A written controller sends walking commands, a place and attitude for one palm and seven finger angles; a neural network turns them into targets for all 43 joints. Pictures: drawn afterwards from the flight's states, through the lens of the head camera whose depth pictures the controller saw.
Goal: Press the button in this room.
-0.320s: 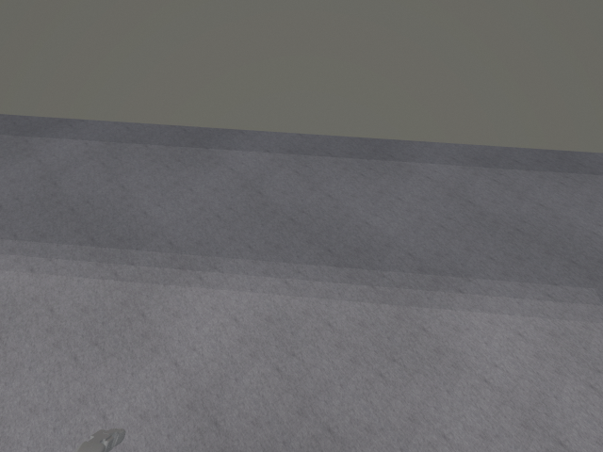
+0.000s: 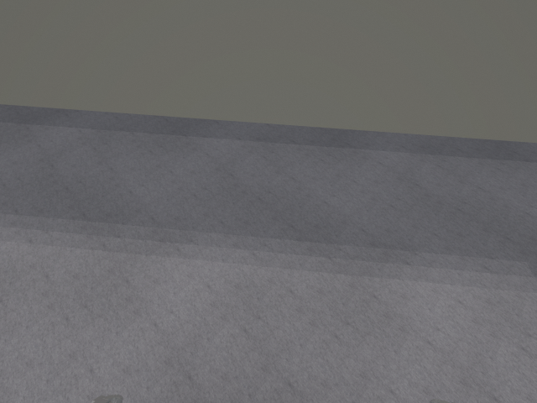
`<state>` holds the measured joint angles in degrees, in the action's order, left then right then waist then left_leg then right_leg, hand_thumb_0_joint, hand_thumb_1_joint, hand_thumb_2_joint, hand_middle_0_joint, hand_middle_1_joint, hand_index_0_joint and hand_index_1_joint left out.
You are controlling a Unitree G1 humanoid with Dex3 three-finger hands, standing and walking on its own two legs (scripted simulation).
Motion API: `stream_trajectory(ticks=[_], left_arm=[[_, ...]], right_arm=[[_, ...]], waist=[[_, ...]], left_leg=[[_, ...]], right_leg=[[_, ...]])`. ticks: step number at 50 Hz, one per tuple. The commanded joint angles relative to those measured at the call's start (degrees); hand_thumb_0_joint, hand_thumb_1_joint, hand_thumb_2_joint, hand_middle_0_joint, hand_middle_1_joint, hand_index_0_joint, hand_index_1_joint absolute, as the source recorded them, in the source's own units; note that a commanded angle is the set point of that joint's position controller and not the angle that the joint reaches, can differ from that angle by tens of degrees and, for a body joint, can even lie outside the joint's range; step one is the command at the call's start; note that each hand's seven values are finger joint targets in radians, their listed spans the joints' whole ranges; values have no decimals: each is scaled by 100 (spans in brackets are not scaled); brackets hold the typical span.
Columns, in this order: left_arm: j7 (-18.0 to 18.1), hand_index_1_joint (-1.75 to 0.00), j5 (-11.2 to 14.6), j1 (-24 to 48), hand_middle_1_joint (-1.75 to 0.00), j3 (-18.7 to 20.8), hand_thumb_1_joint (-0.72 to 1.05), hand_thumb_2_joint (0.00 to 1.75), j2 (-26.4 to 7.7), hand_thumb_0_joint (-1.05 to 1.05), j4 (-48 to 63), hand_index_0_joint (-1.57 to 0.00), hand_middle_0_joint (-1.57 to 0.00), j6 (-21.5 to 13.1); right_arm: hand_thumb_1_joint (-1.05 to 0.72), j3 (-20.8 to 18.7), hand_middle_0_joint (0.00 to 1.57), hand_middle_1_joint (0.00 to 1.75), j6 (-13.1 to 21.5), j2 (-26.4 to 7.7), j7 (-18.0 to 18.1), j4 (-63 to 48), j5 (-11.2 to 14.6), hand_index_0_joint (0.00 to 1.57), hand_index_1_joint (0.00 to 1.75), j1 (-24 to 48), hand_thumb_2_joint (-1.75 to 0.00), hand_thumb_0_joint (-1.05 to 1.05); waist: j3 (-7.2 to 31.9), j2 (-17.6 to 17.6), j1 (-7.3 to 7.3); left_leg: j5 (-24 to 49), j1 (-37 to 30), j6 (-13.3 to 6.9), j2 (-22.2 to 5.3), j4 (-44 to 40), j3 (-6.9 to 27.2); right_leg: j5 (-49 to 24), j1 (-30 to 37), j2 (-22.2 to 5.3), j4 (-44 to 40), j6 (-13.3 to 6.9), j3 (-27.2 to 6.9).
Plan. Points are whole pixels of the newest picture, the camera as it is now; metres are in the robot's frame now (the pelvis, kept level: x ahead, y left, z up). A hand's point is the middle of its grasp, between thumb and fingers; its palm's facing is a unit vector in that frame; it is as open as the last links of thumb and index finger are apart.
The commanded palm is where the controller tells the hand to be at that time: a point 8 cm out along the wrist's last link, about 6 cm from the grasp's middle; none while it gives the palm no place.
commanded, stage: stand and wait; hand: left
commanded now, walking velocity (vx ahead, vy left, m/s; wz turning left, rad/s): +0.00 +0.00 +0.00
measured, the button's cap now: out of the picture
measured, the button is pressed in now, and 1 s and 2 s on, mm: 0 0 0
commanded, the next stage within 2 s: turn or walk to find it in 0.58 s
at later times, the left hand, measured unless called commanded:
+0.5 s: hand out of the picture +0.06 +0.24 -0.15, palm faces -0.04 -0.94 -0.34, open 7.4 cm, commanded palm none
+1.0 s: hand out of the picture +0.02 +0.22 -0.19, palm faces +0.08 -0.97 -0.22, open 7.4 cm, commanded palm none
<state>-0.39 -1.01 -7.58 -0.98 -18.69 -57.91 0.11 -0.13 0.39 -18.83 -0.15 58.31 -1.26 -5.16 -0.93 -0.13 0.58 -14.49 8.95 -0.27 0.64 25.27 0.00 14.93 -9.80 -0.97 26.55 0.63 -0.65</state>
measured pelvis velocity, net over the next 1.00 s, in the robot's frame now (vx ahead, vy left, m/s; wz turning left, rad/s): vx -0.02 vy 0.01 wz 0.10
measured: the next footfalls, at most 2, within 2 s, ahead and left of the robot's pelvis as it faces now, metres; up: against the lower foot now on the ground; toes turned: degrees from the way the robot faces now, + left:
right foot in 1.38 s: -0.01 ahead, -0.13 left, +0.00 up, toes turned +16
left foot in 1.80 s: -0.11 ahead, +0.10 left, +0.00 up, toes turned +33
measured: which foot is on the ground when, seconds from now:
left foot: down 0.00-1.00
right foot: down 0.00-0.96, up 0.98-1.00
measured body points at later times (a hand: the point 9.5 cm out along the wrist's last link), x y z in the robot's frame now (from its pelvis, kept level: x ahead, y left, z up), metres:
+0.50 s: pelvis -0.02 -0.01 +0.00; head -0.01 -0.02 +0.45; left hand +0.06 +0.28 -0.12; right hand +0.05 -0.31 -0.13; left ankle -0.01 +0.12 -0.74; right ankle -0.01 -0.13 -0.74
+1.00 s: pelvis -0.02 +0.01 -0.01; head +0.00 +0.04 +0.44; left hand +0.02 +0.27 -0.17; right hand +0.05 -0.24 -0.15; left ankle -0.01 +0.11 -0.74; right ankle -0.01 -0.12 -0.73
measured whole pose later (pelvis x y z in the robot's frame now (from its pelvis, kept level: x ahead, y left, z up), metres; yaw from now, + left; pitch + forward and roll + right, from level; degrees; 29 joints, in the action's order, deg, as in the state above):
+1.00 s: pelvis -0.02 +0.01 -0.01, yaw +6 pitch -1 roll +0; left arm 1.1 -1.2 -10.5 0.3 -14.5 -56.4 3.1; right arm -1.0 -2.1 -12.2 -0.8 58.7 -1.2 -12.0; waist -3.6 -2.9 -0.2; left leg -16.5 17.4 -2.1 2.2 35.0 0.9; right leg 23.3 -17.1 -3.5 40.8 1.8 3.4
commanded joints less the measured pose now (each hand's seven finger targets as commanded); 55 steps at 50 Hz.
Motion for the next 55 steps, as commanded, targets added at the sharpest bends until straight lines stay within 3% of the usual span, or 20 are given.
stream_trajectory(ticks=[1,10,26,31,34,37,40,43,44,45,46,47,48,49,50,51,53,55], left_arm=[[103,-30,37,309,-30,312,90,90,-1251,0,367,-20,-20,-142],[96,-30,46,267,-30,310,90,90,-1277,0,145,-20,-20,-160],[83,-30,38,304,-30,305,90,90,-1312,0,-16,-20,-20,-153],[91,-30,39,287,-30,327,90,90,-1313,0,5,-20,-20,-157],[135,-30,42,113,-30,298,90,90,-1003,0,29,-20,-20,-66],[184,-30,41,-146,-30,259,90,90,-738,0,60,-20,-20,47],[219,-30,22,-249,-30,331,90,90,-851,0,228,-20,-20,87],[248,-30,-11,-211,-30,386,90,90,-884,0,417,-20,-20,95],[259,-30,-23,-172,-30,390,90,90,-866,0,486,-20,-20,105],[265,-30,-33,-133,-30,408,90,90,-817,0,552,-20,-20,113],[255,-30,-22,-105,-30,402,90,90,-772,0,593,-20,-20,126],[240,-30,1,-115,-30,394,90,90,-593,0,675,-20,-20,164],[229,-30,33,-15,-30,350,90,90,-287,0,784,-20,-20,196],[258,-30,-3,162,-30,346,90,90,-326,0,868,-20,-20,186],[263,-30,-12,34,-30,392,90,90,-340,0,812,-20,-20,209],[242,-30,-4,-4,-30,418,90,90,-310,0,786,-20,-20,209],[204,-30,11,-170,-30,421,90,90,-150,0,709,-20,-20,183],[176,-30,23,-202,-30,417,90,90,-21,0,717,-20,-20,176]], right_arm=[[-90,-262,20,30,168,-1207,96,-333,41,20,30,290,-90,0],[-90,-233,20,30,162,-1239,93,-80,60,20,30,191,-90,0],[-90,-206,20,30,148,-1271,74,168,56,20,30,66,-90,0],[-90,-209,20,30,152,-1269,69,138,59,20,30,56,-90,0],[-90,-154,20,30,73,-924,51,96,53,20,30,-95,-90,0],[-90,-95,20,30,-52,-505,41,32,45,20,30,-287,-90,0],[-90,-161,20,30,-134,-447,40,-88,49,20,30,-446,-90,0],[-90,-238,20,30,-192,-372,40,-213,58,20,30,-597,-90,0],[-90,-257,20,30,-197,-357,33,-236,67,20,30,-656,-90,0],[-90,-270,20,30,-190,-284,18,-229,69,20,30,-747,-90,0],[-90,-285,20,30,-174,-283,8,-219,65,20,30,-868,-90,0],[-90,-316,20,30,-138,-453,-2,-256,34,20,30,-1002,-90,0],[-90,-397,20,30,-114,-794,5,-306,-25,20,30,-1109,-90,0],[-90,-431,20,30,-88,-825,59,-284,9,20,30,-1220,-90,0],[-90,-432,20,30,-77,-762,115,-301,23,20,30,-1191,-90,0],[-90,-431,20,30,-73,-680,141,-360,31,20,30,-1116,-90,0],[-90,-434,20,30,-69,-561,164,-451,25,20,30,-901,-90,0],[-90,-465,20,30,-72,-506,165,-498,25,20,30,-959,-90,0]], waist=[[363,5,-60],[387,-46,-64],[77,-84,-57],[238,-39,-52],[268,-75,-30],[195,-313,-7],[308,-605,-10],[209,-941,-69],[137,-919,-105],[148,-884,-154],[185,-690,-203],[222,142,-255],[30,1446,-330],[-72,1560,-373],[18,1281,-278],[42,937,-224],[277,789,-122],[483,703,-160]], left_leg=[[1058,-71,-205,-657,-447,528],[920,-94,-172,-683,-531,549],[455,63,-131,-675,-707,583],[833,79,-142,-693,-600,622],[1081,299,-104,-659,-369,615],[1007,662,-12,-511,4,506],[823,791,38,-338,702,323],[-290,944,78,-239,1293,158],[-423,897,75,-263,1247,123],[-311,732,79,-310,972,52],[411,406,35,-380,624,120],[1188,233,-164,-766,144,889],[1719,330,-671,-1569,-673,2350],[2136,369,-1093,-1859,-1009,2924],[2142,260,-1162,-1788,-973,2839],[1922,266,-1149,-1666,-900,2652],[1948,15,-1070,-1380,-690,2168],[1940,-117,-1023,-1179,-622,1999]], right_leg=[[-1017,71,-591,-486,-237,-472],[-931,138,-614,-645,-263,-567],[-151,-90,-590,-932,-262,-691],[-577,90,-634,-788,-252,-579],[-800,148,-691,-528,-181,-437],[-784,125,-896,-482,-171,-481],[-1028,54,-1334,-520,-438,-655],[-1451,-119,-1702,-458,-764,-698],[-1578,-247,-1738,-344,-787,-611],[-1570,-351,-1701,-169,-739,-431],[-1345,-600,-1517,126,-537,-169],[-617,-974,-1000,819,-200,308],[929,-1434,-149,1959,186,763],[1915,-1665,-59,2879,172,268],[1765,-1841,-188,3292,148,-100],[1581,-1877,-232,3491,139,-129],[1219,-1909,-230,3502,203,-84],[1104,-1786,-155,3241,254,11]])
